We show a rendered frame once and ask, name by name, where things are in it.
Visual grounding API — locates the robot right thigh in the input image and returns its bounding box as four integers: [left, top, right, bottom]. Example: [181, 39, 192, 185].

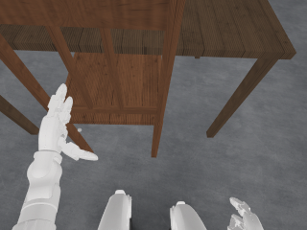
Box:
[170, 204, 206, 230]

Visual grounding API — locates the robot left thigh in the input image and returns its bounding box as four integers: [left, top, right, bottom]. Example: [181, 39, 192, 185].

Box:
[98, 194, 131, 230]

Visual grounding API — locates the left robot forearm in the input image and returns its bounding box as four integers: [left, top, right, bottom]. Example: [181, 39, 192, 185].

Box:
[12, 149, 62, 230]

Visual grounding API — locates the table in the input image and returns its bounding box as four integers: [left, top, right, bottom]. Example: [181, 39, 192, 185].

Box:
[0, 0, 296, 138]

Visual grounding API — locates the robot thigh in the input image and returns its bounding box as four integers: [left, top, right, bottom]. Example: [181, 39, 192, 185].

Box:
[170, 204, 206, 230]
[98, 194, 131, 230]

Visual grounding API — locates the chair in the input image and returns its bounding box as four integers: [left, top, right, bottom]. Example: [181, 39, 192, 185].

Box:
[0, 0, 186, 158]

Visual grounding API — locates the right robot hand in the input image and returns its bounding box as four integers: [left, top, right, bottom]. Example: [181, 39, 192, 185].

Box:
[227, 197, 264, 230]

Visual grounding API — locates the left robot hand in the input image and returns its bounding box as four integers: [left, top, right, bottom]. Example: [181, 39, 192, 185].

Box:
[38, 83, 99, 161]

